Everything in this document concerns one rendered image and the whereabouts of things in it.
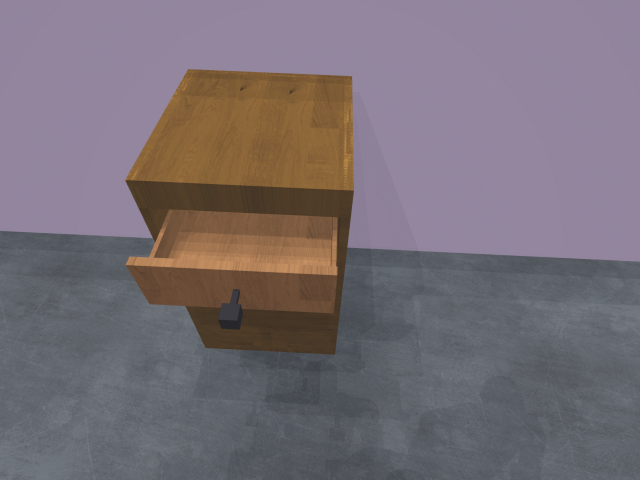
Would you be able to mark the drawer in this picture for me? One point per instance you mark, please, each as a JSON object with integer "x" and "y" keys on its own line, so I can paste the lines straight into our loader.
{"x": 278, "y": 262}

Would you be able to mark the handle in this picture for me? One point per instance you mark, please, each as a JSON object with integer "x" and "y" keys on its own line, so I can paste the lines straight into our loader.
{"x": 230, "y": 316}

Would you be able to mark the cabinet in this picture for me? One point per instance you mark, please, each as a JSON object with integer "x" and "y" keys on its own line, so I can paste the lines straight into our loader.
{"x": 254, "y": 142}

